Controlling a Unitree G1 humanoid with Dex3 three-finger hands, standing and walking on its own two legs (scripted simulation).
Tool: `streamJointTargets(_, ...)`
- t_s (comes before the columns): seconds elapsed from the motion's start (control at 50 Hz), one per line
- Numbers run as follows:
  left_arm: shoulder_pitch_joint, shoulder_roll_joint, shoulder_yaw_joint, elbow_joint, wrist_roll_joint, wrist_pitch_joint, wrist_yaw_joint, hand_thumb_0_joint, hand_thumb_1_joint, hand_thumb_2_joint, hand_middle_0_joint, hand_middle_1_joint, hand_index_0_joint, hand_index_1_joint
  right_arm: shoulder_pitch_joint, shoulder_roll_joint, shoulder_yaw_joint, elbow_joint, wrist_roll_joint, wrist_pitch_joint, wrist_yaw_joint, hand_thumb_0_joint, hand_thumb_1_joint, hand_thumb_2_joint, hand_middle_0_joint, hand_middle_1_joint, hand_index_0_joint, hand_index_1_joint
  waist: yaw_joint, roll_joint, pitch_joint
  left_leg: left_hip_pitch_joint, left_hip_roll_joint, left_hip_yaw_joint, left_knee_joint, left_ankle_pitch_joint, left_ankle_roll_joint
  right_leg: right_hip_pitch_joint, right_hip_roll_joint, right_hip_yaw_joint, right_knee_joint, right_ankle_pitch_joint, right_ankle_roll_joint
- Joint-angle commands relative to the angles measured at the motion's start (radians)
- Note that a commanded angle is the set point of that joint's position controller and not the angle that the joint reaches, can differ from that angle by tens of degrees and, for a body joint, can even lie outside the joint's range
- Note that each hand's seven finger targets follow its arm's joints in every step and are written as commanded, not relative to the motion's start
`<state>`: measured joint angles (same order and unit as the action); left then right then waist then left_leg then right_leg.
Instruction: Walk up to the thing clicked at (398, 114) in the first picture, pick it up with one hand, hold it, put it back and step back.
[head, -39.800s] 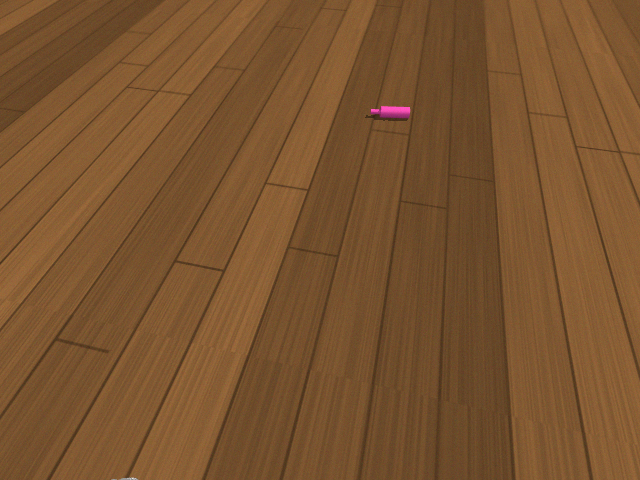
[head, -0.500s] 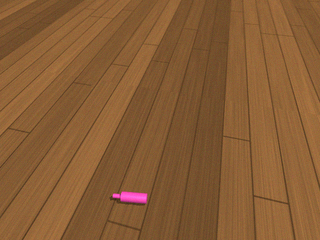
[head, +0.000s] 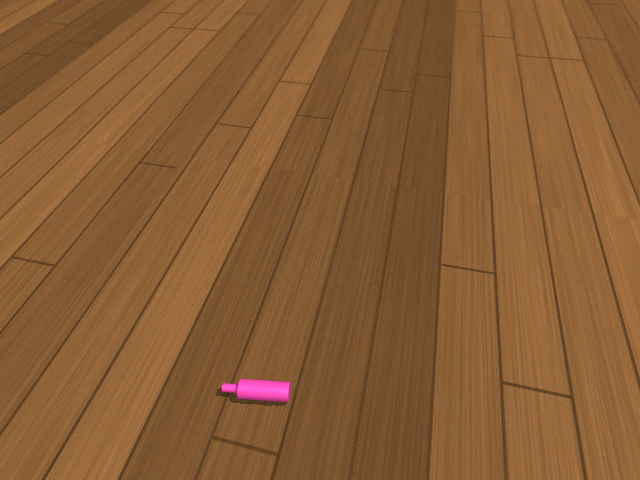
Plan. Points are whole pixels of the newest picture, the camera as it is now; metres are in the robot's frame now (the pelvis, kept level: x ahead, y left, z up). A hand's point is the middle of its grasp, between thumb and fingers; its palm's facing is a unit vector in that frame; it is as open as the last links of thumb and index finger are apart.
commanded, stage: stand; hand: left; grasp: from above
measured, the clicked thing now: (256, 389) +0.47 +0.25 -0.75
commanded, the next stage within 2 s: step back in 1.26 s
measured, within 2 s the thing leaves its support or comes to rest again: neither
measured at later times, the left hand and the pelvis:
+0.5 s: hand out of the picture +0.09 +0.23 -0.16, palm faces +0.00 -0.95 -0.31, open 7.4 cm; pelvis +0.02 +0.00 +0.00, yaw -1 degrees
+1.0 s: hand out of the picture +0.10 +0.24 -0.15, palm faces -0.01 -0.94 -0.35, open 7.4 cm; pelvis +0.02 -0.01 +0.00, yaw -1 degrees
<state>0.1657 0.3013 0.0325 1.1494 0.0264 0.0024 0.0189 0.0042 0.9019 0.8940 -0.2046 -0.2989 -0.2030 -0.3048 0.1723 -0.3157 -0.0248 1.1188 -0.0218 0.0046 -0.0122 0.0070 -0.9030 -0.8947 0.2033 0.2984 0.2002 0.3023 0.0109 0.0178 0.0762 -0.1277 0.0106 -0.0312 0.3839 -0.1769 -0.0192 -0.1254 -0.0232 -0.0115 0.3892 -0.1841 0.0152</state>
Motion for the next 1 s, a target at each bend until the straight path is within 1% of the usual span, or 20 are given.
streamJointTargets(0.0, -0.039, 0.195, 0.03, -0.06, -0.005, -0.02, 0.007, 0.0, 0.9, 0.9, -0.2, -0.3, -0.2, -0.301, -0.032, -0.176, -0.032, -0.052, 0.0, -0.022, -0.006, 0.0, -0.9, -0.9, 0.2, 0.3, 0.2, 0.3, -0.007, -0.026, -0.001, -0.047, 0.078, -0.08, -0.095, -0.077, 0.04, -0.041, -0.088, 0.101, -0.119, -0.121, -0.029)
streamJointTargets(0.06, -0.045, 0.194, 0.032, -0.062, -0.008, -0.024, 0.006, 0.0, 0.9, 0.9, -0.2, -0.3, -0.2, -0.301, -0.035, -0.169, -0.027, -0.048, 0.001, -0.025, -0.007, 0.0, -0.9, -0.9, 0.2, 0.3, 0.2, 0.3, -0.005, -0.012, -0.042, -0.015, 0.085, -0.075, -0.087, 0.003, 0.041, -0.011, -0.094, 0.1, -0.104, -0.024, -0.032)
streamJointTargets(0.08, -0.038, 0.184, 0.028, -0.055, -0.007, -0.022, 0.007, 0.0, 0.9, 0.9, -0.2, -0.3, -0.2, -0.301, -0.044, -0.166, -0.026, -0.048, 0.004, -0.024, -0.007, 0.0, -0.9, -0.9, 0.2, 0.3, 0.2, 0.3, -0.004, -0.021, -0.035, -0.011, 0.086, -0.077, -0.087, 0.005, 0.04, -0.022, -0.089, 0.095, -0.107, -0.03, -0.029)
streamJointTargets(0.1, -0.047, 0.194, 0.032, -0.059, -0.009, -0.024, 0.006, 0.0, 0.9, 0.9, -0.2, -0.3, -0.2, -0.301, -0.043, -0.174, -0.026, -0.051, 0.001, -0.026, -0.008, 0.0, -0.9, -0.9, 0.2, 0.3, 0.2, 0.3, -0.005, -0.016, -0.06, 0.004, 0.089, -0.07, -0.081, 0.04, 0.043, -0.001, -0.095, 0.098, -0.102, 0.023, -0.029)
streamJointTargets(0.12, -0.056, 0.194, 0.032, -0.058, -0.011, -0.022, 0.007, 0.0, 0.9, 0.9, -0.2, -0.3, -0.2, -0.301, -0.039, -0.168, -0.023, -0.044, 0.002, -0.024, -0.009, 0.0, -0.9, -0.9, 0.2, 0.3, 0.2, 0.3, -0.007, -0.021, -0.049, -0.012, 0.088, -0.07, -0.087, 0.026, 0.04, 0.0, -0.089, 0.095, -0.102, 0.02, -0.028)
streamJointTargets(0.18, -0.037, 0.164, 0.024, -0.045, -0.015, -0.021, 0.006, 0.0, 0.9, 0.9, -0.2, -0.3, -0.2, -0.301, -0.031, -0.151, -0.016, -0.035, 0.006, -0.025, -0.012, 0.0, -0.9, -0.9, 0.2, 0.3, 0.2, 0.3, -0.005, -0.015, -0.078, 0.024, 0.091, -0.061, -0.084, 0.107, 0.038, 0.025, -0.091, 0.088, -0.085, 0.124, -0.03)
streamJointTargets(0.2, -0.044, 0.176, 0.027, -0.049, -0.014, -0.023, 0.007, 0.0, 0.9, 0.9, -0.2, -0.3, -0.2, -0.301, -0.032, -0.163, -0.016, -0.036, 0.005, -0.026, -0.012, 0.0, -0.9, -0.9, 0.2, 0.3, 0.2, 0.3, -0.005, -0.011, -0.074, 0.021, 0.094, -0.061, -0.08, 0.127, 0.039, 0.033, -0.093, 0.087, -0.084, 0.149, -0.027)
streamJointTargets(0.26, -0.051, 0.15, 0.021, -0.041, -0.013, -0.018, 0.007, 0.0, 0.9, 0.9, -0.2, -0.3, -0.2, -0.301, -0.031, -0.141, -0.009, -0.025, 0.005, -0.021, -0.013, 0.0, -0.9, -0.9, 0.2, 0.3, 0.2, 0.3, -0.007, -0.018, -0.055, 0.01, 0.089, -0.055, -0.09, 0.089, 0.036, 0.016, -0.084, 0.083, -0.094, 0.1, -0.026)
streamJointTargets(0.3, -0.053, 0.165, 0.023, -0.043, -0.013, -0.015, 0.006, 0.0, 0.9, 0.9, -0.2, -0.3, -0.2, -0.301, -0.034, -0.157, -0.013, -0.027, 0.005, -0.02, -0.013, 0.0, -0.9, -0.9, 0.2, 0.3, 0.2, 0.3, -0.007, -0.019, -0.036, -0.006, 0.088, -0.058, -0.103, 0.059, 0.032, 0.01, -0.083, 0.084, -0.104, 0.06, -0.026)
streamJointTargets(0.34, -0.056, 0.17, 0.025, -0.047, -0.01, -0.02, 0.007, 0.0, 0.9, 0.9, -0.2, -0.3, -0.2, -0.301, -0.043, -0.162, -0.016, -0.033, 0.004, -0.024, -0.012, 0.0, -0.9, -0.9, 0.2, 0.3, 0.2, 0.3, -0.009, -0.014, -0.067, 0.023, 0.096, -0.055, -0.089, 0.139, 0.032, 0.029, -0.088, 0.08, -0.092, 0.137, -0.026)
streamJointTargets(0.4, -0.069, 0.181, 0.031, -0.052, -0.013, -0.025, 0.008, 0.0, 0.9, 0.9, -0.2, -0.3, -0.2, -0.301, -0.048, -0.173, -0.019, -0.03, 0.003, -0.028, -0.016, 0.0, -0.9, -0.9, 0.2, 0.3, 0.2, 0.3, -0.007, -0.011, -0.084, 0.033, 0.101, -0.05, -0.079, 0.166, 0.033, 0.044, -0.095, 0.086, -0.085, 0.181, -0.025)
streamJointTargets(0.46, -0.073, 0.196, 0.035, -0.055, -0.011, -0.026, 0.007, 0.0, 0.9, 0.9, -0.2, -0.3, -0.2, -0.301, -0.06, -0.184, -0.024, -0.036, 0.004, -0.032, -0.016, 0.0, -0.9, -0.9, 0.2, 0.3, 0.2, 0.3, -0.007, -0.016, -0.075, 0.043, 0.104, -0.057, -0.09, 0.168, 0.029, 0.031, -0.093, 0.082, -0.085, 0.176, -0.025)
streamJointTargets(0.5, -0.08, 0.178, 0.032, -0.053, -0.013, -0.024, 0.008, 0.0, 0.9, 0.9, -0.2, -0.3, -0.2, -0.301, -0.057, -0.165, -0.02, -0.033, 0.004, -0.03, -0.015, 0.0, -0.9, -0.9, 0.2, 0.3, 0.2, 0.3, -0.009, -0.013, -0.087, 0.039, 0.104, -0.05, -0.088, 0.167, 0.031, 0.043, -0.093, 0.08, -0.082, 0.175, -0.027)
streamJointTargets(0.54, -0.075, 0.191, 0.033, -0.057, -0.01, -0.026, 0.006, 0.0, 0.9, 0.9, -0.2, -0.3, -0.2, -0.301, -0.064, -0.186, -0.027, -0.033, 0.005, -0.031, -0.015, 0.0, -0.9, -0.9, 0.2, 0.3, 0.2, 0.3, -0.007, -0.023, -0.076, 0.047, 0.107, -0.054, -0.091, 0.167, 0.029, 0.028, -0.091, 0.08, -0.089, 0.166, -0.025)
streamJointTargets(0.58, -0.079, 0.194, 0.035, -0.062, -0.01, -0.028, 0.006, 0.0, 0.9, 0.9, -0.2, -0.3, -0.2, -0.301, -0.07, -0.189, -0.027, -0.038, 0.003, -0.033, -0.015, 0.0, -0.9, -0.9, 0.2, 0.3, 0.2, 0.3, -0.006, -0.009, -0.098, 0.054, 0.108, -0.049, -0.083, 0.193, 0.03, 0.041, -0.094, 0.079, -0.082, 0.201, -0.025)
streamJointTargets(0.66, -0.087, 0.2, 0.034, -0.062, -0.012, -0.027, 0.006, 0.0, 0.9, 0.9, -0.2, -0.3, -0.2, -0.301, -0.077, -0.188, -0.028, -0.039, 0.005, -0.031, -0.013, 0.0, -0.9, -0.9, 0.2, 0.3, 0.2, 0.3, -0.008, -0.012, -0.086, 0.05, 0.109, -0.052, -0.091, 0.162, 0.029, 0.035, -0.095, 0.082, -0.089, 0.168, -0.029)
streamJointTargets(0.72, -0.095, 0.205, 0.034, -0.063, -0.012, -0.025, 0.003, 0.0, 0.9, 0.9, -0.2, -0.3, -0.2, -0.301, -0.075, -0.193, -0.025, -0.036, 0.005, -0.03, -0.012, 0.0, -0.9, -0.9, 0.2, 0.3, 0.2, 0.3, -0.013, -0.007, -0.059, 0.028, 0.107, -0.051, -0.106, 0.09, 0.028, 0.016, -0.09, 0.086, -0.103, 0.093, -0.027)
streamJointTargets(0.78, -0.088, 0.209, 0.031, -0.065, -0.011, -0.026, 0.001, 0.0, 0.9, 0.9, -0.2, -0.3, -0.2, -0.3, -0.092, -0.201, -0.028, -0.04, 0.006, -0.031, -0.009, 0.0, -0.9, -0.9, 0.2, 0.3, 0.2, 0.3, -0.006, -0.006, -0.068, 0.04, 0.11, -0.057, -0.108, 0.098, 0.031, 0.016, -0.092, 0.087, -0.102, 0.098, -0.03)
streamJointTargets(0.82, -0.086, 0.214, 0.031, -0.065, -0.009, -0.028, -0.001, 0.0, 0.9, 0.9, -0.2, -0.3, -0.2, -0.3, -0.091, -0.202, -0.026, -0.042, 0.006, -0.029, -0.006, 0.0, -0.9, -0.9, 0.2, 0.3, 0.2, 0.3, -0.008, -0.018, -0.054, 0.031, 0.107, -0.055, -0.108, 0.066, 0.031, -0.002, -0.089, 0.09, -0.116, 0.059, -0.026)
streamJointTargets(0.98, -0.1, 0.229, 0.029, -0.072, -0.012, -0.03, -0.003, 0.0, 0.9, 0.9, -0.2, -0.3, -0.2, -0.3, -0.092, -0.214, -0.026, -0.041, 0.006, -0.029, -0.003, 0.0, -0.9, -0.9, 0.2, 0.3, 0.2, 0.3, -0.013, -0.01, -0.073, 0.027, 0.11, -0.057, -0.109, 0.074, 0.03, 0.014, -0.094, 0.093, -0.109, 0.067, -0.031)
